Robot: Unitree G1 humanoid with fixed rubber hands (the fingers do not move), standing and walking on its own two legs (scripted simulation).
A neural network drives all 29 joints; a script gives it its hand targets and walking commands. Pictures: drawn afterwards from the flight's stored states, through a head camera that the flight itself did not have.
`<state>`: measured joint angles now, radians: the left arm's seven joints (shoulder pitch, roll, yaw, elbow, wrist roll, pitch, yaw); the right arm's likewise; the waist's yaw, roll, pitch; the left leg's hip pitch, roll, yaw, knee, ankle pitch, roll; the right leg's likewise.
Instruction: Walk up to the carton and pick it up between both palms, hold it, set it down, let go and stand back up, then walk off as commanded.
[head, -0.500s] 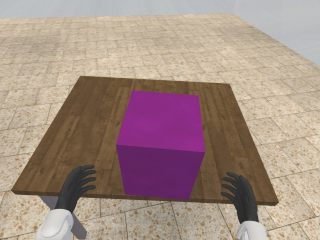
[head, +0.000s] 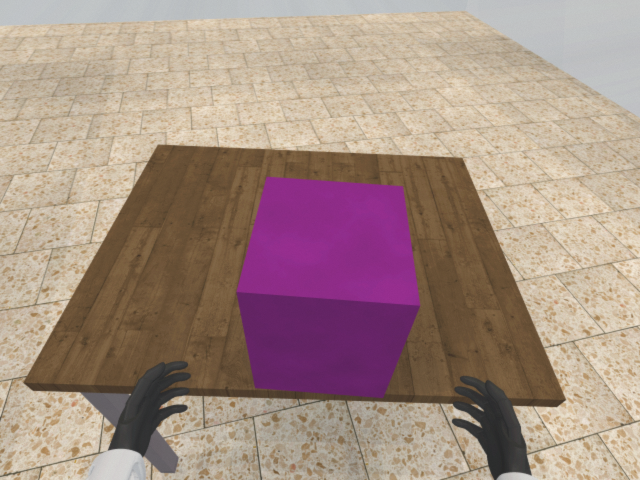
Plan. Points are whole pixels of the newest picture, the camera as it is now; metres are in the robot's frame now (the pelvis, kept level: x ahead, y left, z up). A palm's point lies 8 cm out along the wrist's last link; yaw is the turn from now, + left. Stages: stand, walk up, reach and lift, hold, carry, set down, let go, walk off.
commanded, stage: set down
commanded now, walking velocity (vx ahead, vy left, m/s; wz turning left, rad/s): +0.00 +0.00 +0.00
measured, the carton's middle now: (326, 290) +0.39 +0.02 +0.01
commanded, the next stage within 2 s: let go in 1.40 s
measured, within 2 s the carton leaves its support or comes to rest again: neither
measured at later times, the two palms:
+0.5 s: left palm (145, 454) +0.16 +0.23 -0.04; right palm (508, 469) +0.18 -0.21 -0.04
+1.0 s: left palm (149, 461) +0.16 +0.23 -0.06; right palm out of the picture +0.17 -0.22 -0.07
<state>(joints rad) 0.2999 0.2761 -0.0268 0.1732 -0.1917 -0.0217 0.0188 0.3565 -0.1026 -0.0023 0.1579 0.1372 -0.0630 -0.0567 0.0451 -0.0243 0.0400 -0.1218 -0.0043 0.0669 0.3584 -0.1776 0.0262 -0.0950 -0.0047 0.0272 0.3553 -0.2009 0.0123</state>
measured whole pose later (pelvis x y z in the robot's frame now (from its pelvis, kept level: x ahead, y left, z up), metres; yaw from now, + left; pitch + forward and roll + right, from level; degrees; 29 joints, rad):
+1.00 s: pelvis +0.01 -0.01 +0.00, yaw +0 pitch -3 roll +0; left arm 0.24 0.26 0.00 0.43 -0.08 0.06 -0.01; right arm 0.24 -0.13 -0.01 0.59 0.01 -0.18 -0.02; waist 0.03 -0.02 0.06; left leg -0.12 0.01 0.05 0.35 -0.19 0.00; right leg -0.09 0.01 0.01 0.35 -0.21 -0.01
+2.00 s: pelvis +0.01 -0.02 +0.00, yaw +0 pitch -1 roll +0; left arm 0.19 0.29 0.01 0.60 0.03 0.03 0.00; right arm 0.16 -0.25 -0.01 0.80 -0.05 -0.11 0.01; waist 0.01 -0.02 0.01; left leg -0.18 0.02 0.05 0.44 -0.23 0.00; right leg -0.15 0.02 0.00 0.42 -0.25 -0.01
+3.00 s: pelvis -0.01 +0.01 +0.00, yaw +0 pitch -2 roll +0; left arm 0.21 0.41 -0.03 1.03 0.02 -0.01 0.00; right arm 0.12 -0.39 0.02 1.11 -0.02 -0.02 0.02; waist 0.01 -0.01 0.01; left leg -0.15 -0.03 0.05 0.35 -0.16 0.05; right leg -0.12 -0.03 0.02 0.35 -0.19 0.04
